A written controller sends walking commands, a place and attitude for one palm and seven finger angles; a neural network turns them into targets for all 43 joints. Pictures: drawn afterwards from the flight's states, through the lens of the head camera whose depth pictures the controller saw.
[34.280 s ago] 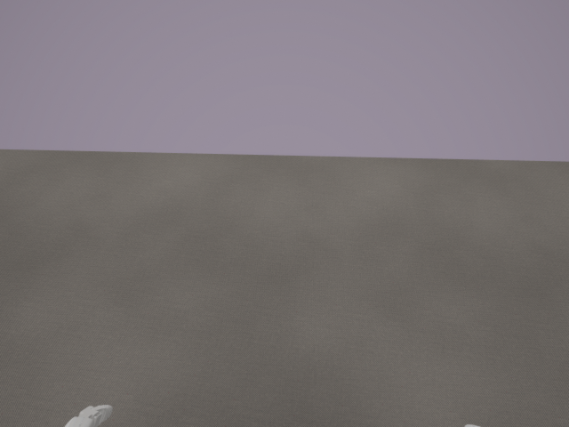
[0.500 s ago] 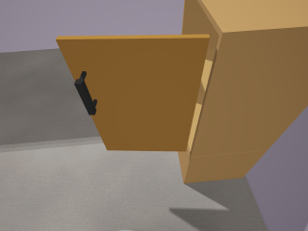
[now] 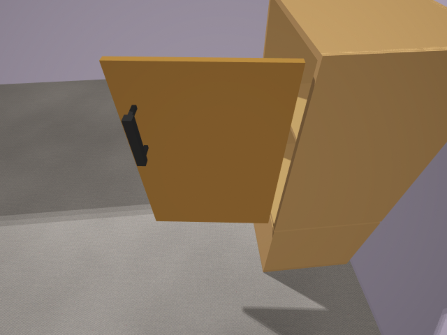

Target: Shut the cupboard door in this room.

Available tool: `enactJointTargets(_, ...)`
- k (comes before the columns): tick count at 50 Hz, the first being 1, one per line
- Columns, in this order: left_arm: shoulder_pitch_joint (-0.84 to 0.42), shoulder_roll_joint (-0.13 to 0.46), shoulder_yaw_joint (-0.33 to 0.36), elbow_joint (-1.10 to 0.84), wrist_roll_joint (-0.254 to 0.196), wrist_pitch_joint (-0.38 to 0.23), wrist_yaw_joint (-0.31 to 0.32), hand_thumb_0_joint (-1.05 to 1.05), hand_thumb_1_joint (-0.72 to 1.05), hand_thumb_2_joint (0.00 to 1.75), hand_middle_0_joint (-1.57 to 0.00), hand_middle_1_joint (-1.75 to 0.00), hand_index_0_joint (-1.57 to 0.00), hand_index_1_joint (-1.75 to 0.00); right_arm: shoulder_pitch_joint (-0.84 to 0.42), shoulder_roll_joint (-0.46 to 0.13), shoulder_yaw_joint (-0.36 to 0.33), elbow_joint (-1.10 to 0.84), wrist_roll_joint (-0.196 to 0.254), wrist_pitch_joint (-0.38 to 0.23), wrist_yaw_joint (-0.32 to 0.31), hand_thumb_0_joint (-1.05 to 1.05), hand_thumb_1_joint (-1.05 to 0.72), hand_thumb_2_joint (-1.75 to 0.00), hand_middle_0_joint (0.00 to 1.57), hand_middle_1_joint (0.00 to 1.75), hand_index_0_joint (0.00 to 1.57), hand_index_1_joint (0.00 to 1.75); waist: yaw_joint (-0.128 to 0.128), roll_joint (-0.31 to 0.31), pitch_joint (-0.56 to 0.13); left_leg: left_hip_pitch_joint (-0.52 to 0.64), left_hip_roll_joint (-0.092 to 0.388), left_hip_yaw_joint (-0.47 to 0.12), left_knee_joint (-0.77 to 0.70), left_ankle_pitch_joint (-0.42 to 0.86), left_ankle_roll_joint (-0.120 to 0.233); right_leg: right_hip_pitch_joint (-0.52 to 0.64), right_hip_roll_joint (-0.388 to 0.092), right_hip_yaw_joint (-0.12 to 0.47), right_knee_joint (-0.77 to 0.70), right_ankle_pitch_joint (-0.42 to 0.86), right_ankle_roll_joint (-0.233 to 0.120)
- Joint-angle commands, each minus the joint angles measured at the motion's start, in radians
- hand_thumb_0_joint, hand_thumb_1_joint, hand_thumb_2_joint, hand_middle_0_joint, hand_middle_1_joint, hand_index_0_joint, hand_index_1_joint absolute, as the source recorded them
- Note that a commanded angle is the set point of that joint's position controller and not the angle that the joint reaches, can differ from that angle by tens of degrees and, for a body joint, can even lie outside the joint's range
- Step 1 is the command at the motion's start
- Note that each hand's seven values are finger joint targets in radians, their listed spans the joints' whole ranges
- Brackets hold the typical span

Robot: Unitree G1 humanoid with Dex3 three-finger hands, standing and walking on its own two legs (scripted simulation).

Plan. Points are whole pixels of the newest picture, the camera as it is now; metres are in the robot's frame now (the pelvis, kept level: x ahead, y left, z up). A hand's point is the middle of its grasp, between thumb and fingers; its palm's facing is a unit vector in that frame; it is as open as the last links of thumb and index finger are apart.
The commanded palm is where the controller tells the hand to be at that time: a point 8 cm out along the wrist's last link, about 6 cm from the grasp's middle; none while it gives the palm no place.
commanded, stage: come to a stop and stand still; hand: left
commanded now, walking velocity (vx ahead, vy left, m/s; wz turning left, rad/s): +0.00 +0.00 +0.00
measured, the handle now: (137, 136) +0.52 +0.23 +0.06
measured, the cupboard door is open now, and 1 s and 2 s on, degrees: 83 83 83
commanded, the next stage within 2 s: look again from close up in 0.40 s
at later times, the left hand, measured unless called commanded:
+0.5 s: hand out of the picture +0.01 +0.18 -0.17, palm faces +0.01 -0.99 -0.16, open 7.4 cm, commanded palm none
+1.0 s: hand out of the picture +0.02 +0.19 -0.17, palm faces +0.02 -0.99 -0.17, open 7.4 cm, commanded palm none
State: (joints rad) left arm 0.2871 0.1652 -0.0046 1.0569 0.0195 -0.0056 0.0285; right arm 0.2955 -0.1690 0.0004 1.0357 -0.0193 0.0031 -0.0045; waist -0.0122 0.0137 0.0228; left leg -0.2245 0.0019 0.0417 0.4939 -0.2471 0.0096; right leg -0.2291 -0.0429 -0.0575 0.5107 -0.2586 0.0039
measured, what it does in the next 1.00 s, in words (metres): stands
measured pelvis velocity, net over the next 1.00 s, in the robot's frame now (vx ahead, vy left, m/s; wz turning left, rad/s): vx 0.03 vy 0.02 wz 0.00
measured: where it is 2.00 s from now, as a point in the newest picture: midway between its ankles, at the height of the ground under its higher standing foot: outside the picture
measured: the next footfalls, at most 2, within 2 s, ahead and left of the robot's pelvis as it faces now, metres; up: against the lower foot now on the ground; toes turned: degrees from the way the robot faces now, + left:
none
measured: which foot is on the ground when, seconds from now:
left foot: down 0.00-1.00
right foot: down 0.00-1.00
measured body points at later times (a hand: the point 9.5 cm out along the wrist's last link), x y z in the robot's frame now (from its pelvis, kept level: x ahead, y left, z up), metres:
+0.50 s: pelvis +0.01 +0.01 +0.00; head +0.02 +0.02 +0.45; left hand +0.01 +0.23 -0.16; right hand +0.02 -0.21 -0.15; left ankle +0.01 +0.11 -0.74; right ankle +0.01 -0.12 -0.74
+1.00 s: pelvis +0.03 +0.02 +0.01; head +0.03 +0.03 +0.46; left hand +0.02 +0.24 -0.16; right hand +0.03 -0.21 -0.15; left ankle +0.01 +0.11 -0.74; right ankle +0.01 -0.12 -0.74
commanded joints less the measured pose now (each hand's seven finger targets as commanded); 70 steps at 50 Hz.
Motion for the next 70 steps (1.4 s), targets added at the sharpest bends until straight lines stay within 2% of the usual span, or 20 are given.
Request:
enactJointTargets(1, 0.034, 0.115, 0.019, -0.049, -0.003, -0.014, 0.005, 0.0, 0.9, 0.9, -0.2, -0.3, -0.2, -0.3, 0.037, -0.103, -0.016, -0.044, -0.001, -0.019, -0.008, 0.0, -0.9, -0.9, 0.2, 0.3, 0.2, 0.3, 0.005, -0.017, 0.074, -0.089, 0.076, -0.113, -0.167, -0.118, 0.02, -0.035, -0.059, 0.094, -0.142, -0.138, -0.04)
enactJointTargets(12, 0.065, 0.098, 0.009, -0.009, -0.006, -0.022, 0.006, 0.0, 0.9, 0.9, -0.2, -0.3, -0.2, -0.3, 0.033, -0.101, -0.004, 0.008, 0.008, -0.036, -0.013, 0.0, -0.9, -0.9, 0.2, 0.3, 0.2, 0.3, 0.015, -0.01, 0.036, -0.041, 0.085, -0.106, -0.161, 0.048, 0.021, 0.038, -0.07, 0.078, -0.127, 0.054, -0.029)
enactJointTargets(29, 0.07, 0.089, 0.006, 0.027, -0.007, -0.022, 0.01, 0.0, 0.9, 0.9, -0.2, -0.3, -0.2, -0.3, 0.008, -0.097, 0.0, 0.057, 0.011, -0.04, -0.019, 0.0, -0.9, -0.9, 0.2, 0.3, 0.2, 0.3, 0.019, -0.024, 0.014, 0.023, 0.091, -0.089, -0.154, 0.184, 0.021, 0.081, -0.08, 0.072, -0.133, 0.161, -0.017)
enactJointTargets(52, 0.077, 0.083, 0.01, 0.029, -0.005, -0.017, 0.011, 0.0, 0.9, 0.9, -0.2, -0.3, -0.2, -0.3, 0.015, -0.084, 0.004, 0.081, 0.012, -0.039, -0.022, 0.0, -0.9, -0.9, 0.2, 0.3, 0.2, 0.3, 0.023, -0.017, 0.048, 0.022, 0.089, -0.091, -0.178, 0.2, 0.021, 0.097, -0.081, 0.062, -0.154, 0.161, -0.014)
enactJointTargets(53, 0.109, 0.106, 0.003, 0.06, 0.008, -0.035, 0.049, 0.0, 0.9, 0.9, -0.2, -0.3, -0.2, -0.3, -0.047, -0.124, 0.0, 0.012, 0.021, -0.048, -0.015, 0.0, -0.9, -0.9, 0.2, 0.3, 0.2, 0.3, 0.038, 0.004, 0.074, -0.019, 0.108, -0.07, -0.008, 0.332, -0.005, 0.034, -0.105, 0.097, -0.131, 0.35, -0.016)
enactJointTargets(54, -0.763, 0.631, 0.383, -1.629, -0.132, -0.3, 0.045, 0.0, 0.9, 0.9, -0.2, -0.3, -0.2, -0.3, 0.047, -0.317, -0.047, -0.304, 0.028, -0.229, -0.108, 0.0, -0.9, -0.9, 0.2, 0.3, 0.2, 0.3, -0.158, 0.062, -0.361, 0.335, 0.067, -0.083, -0.037, 0.462, 0.009, 0.039, 0.025, -0.004, 0.016, 0.35, -0.006)
enactJointTargets(55, -0.074, 0.199, 0.034, -1.345, -0.14, -0.219, 0.055, 0.0, 0.9, 0.9, -0.22, -0.32, -0.22, -0.32, -0.031, -0.19, 0.011, -0.3, 0.069, -0.301, -0.115, 0.0, -0.9, -0.9, 0.2, 0.3, 0.2, 0.3, -0.01, 0.365, -0.491, 0.408, 0.052, -0.057, -0.027, 0.579, -0.024, -0.029, 0.072, -0.036, 0.082, 0.118, -0.031)
enactJointTargets(56, 0.15, -0.019, -0.036, -1.244, -0.185, -0.073, 0.062, 0.0, 0.9, 0.9, -0.24, -0.34, -0.24, -0.34, -0.077, -0.156, 0.003, -0.295, 0.057, -0.335, -0.097, 0.0, -0.9, -0.9, 0.2, 0.3, 0.2, 0.3, 0.002, 0.296, -0.339, 0.241, 0.067, -0.096, -0.074, 0.591, -0.069, -0.048, 0.064, -0.054, 0.105, 0.019, -0.026)
enactJointTargets(57, 0.091, -0.043, -0.062, -1.143, -0.186, -0.065, 0.07, 0.0, 0.9, 0.9, -0.25, -0.36, -0.25, -0.36, -0.051, -0.166, -0.012, -0.279, 0.071, -0.363, -0.077, 0.0, -0.9, -0.9, 0.2, 0.3, 0.2, 0.3, -0.036, 0.127, -0.13, 0.076, 0.056, -0.105, -0.062, 0.399, -0.055, -0.126, 0.046, -0.049, 0.095, -0.012, -0.016)
enactJointTargets(58, 0.033, -0.02, -0.025, -1.137, -0.184, -0.106, 0.065, 0.0, 0.9, 0.9, -0.27, -0.38, -0.27, -0.38, -0.054, -0.195, -0.042, -0.319, 0.057, -0.377, -0.059, 0.0, -0.9, -0.9, 0.2, 0.3, 0.2, 0.3, -0.052, 0.078, 0.001, -0.036, 0.036, -0.124, -0.029, 0.198, -0.046, -0.168, 0.039, -0.059, 0.052, -0.002, -0.019)
enactJointTargets(59, 0.063, 0.008, 0.02, -1.067, -0.173, -0.162, 0.048, 0.0, 0.9, 0.9, -0.29, -0.4, -0.29, -0.4, -0.063, -0.206, -0.053, -0.356, 0.042, -0.386, -0.046, 0.0, -0.9, -0.9, 0.2, 0.3, 0.2, 0.3, -0.055, -0.019, 0.043, -0.144, 0.011, -0.123, 0.02, 0.038, -0.031, -0.225, 0.031, -0.067, 0.04, -0.013, -0.02)
enactJointTargets(60, 0.155, 0.001, 0.054, -0.974, -0.181, -0.231, 0.019, 0.0, 0.9, 0.9, -0.31, -0.42, -0.31, -0.42, -0.078, -0.203, -0.062, -0.383, 0.032, -0.387, -0.035, 0.0, -0.9, -0.9, 0.2, 0.3, 0.2, 0.3, -0.035, -0.149, 0.049, -0.233, 0.002, -0.119, 0.075, -0.038, -0.024, -0.29, 0.036, -0.076, 0.076, -0.069, -0.02)
enactJointTargets(61, 0.27, 0.0, 0.09, -0.906, -0.191, -0.307, -0.033, 0.0, 0.9, 0.9, -0.33, -0.44, -0.33, -0.44, -0.094, -0.196, -0.075, -0.429, 0.036, -0.389, -0.019, 0.0, -0.9, -0.9, 0.2, 0.3, 0.2, 0.3, 0.016, -0.168, 0.016, -0.291, -0.012, -0.102, 0.118, -0.043, -0.035, -0.297, 0.041, -0.08, 0.125, -0.103, -0.029)
enactJointTargets(62, 0.329, -0.04, 0.081, -0.855, -0.216, -0.394, -0.092, 0.0, 0.9, 0.9, -0.35, -0.46, -0.35, -0.46, -0.112, -0.186, -0.077, -0.457, 0.028, -0.391, -0.005, 0.0, -0.9, -0.9, 0.2, 0.3, 0.2, 0.3, 0.036, -0.244, -0.019, -0.355, -0.015, -0.085, 0.187, -0.062, -0.04, -0.358, 0.045, -0.082, 0.194, -0.144, -0.03)
enactJointTargets(63, 0.365, -0.024, 0.13, -0.839, -0.244, -0.488, -0.16, 0.0, 0.9, 0.9, -0.36, -0.48, -0.36, -0.48, -0.119, -0.183, -0.089, -0.478, 0.023, -0.386, 0.007, 0.0, -0.9, -0.9, 0.2, 0.3, 0.2, 0.3, 0.062, -0.274, -0.061, -0.416, -0.021, -0.067, 0.258, -0.068, -0.045, -0.4, 0.045, -0.069, 0.255, -0.161, -0.034)
enactJointTargets(64, 0.394, -0.001, 0.163, -0.842, -0.27, -0.582, -0.234, 0.0, 0.9, 0.9, -0.38, -0.5, -0.38, -0.5, -0.134, -0.189, -0.099, -0.502, 0.021, -0.376, 0.017, 0.0, -0.9, -0.9, 0.2, 0.3, 0.2, 0.3, 0.076, -0.263, -0.097, -0.475, -0.026, -0.054, 0.319, -0.078, -0.049, -0.427, 0.041, -0.052, 0.312, -0.168, -0.041)
enactJointTargets(65, 0.352, 0.034, 0.174, -0.874, -0.283, -0.67, -0.31, 0.0, 0.9, 0.9, -0.4, -0.52, -0.4, -0.52, -0.153, -0.199, -0.102, -0.532, 0.018, -0.374, 0.028, 0.0, -0.9, -0.9, 0.2, 0.3, 0.2, 0.3, 0.072, -0.194, -0.135, -0.521, -0.032, -0.045, 0.38, -0.084, -0.046, -0.452, 0.033, -0.025, 0.368, -0.154, -0.046)
enactJointTargets(66, 0.38, 0.108, 0.248, -0.861, -0.282, -0.697, -0.35, 0.0, 0.9, 0.9, -0.42, -0.54, -0.42, -0.54, -0.153, -0.197, -0.113, -0.565, 0.026, -0.364, 0.033, 0.0, -0.9, -0.9, 0.2, 0.3, 0.2, 0.3, 0.099, -0.093, -0.165, -0.547, -0.034, -0.039, 0.409, -0.074, -0.04, -0.447, 0.026, 0.002, 0.408, -0.132, -0.057)
enactJointTargets(69, 0.309, 0.158, 0.271, -1.055, -0.332, -0.6, -0.386, 0.0, 0.9, 0.9, -0.47, -0.6, -0.47, -0.6, -0.206, -0.203, -0.104, -0.689, 0.052, -0.329, 0.016, 0.0, -0.9, -0.9, 0.2, 0.3, 0.2, 0.3, 0.11, 0.012, -0.281, -0.572, -0.048, -0.007, 0.439, -0.153, -0.014, -0.443, 0.022, 0.056, 0.415, -0.222, -0.044)
enactJointTargets(70, 0.251, 0.164, 0.265, -1.139, -0.345, -0.563, -0.374, 0.0, 0.9, 0.9, -0.49, -0.62, -0.49, -0.62, -0.204, -0.199, -0.096, -0.716, 0.057, -0.318, 0.003, 0.0, -0.9, -0.9, 0.2, 0.3, 0.2, 0.3, 0.096, 0.036, -0.299, -0.582, -0.047, -0.013, 0.451, -0.173, -0.007, -0.445, 0.019, 0.079, 0.396, -0.265, -0.038)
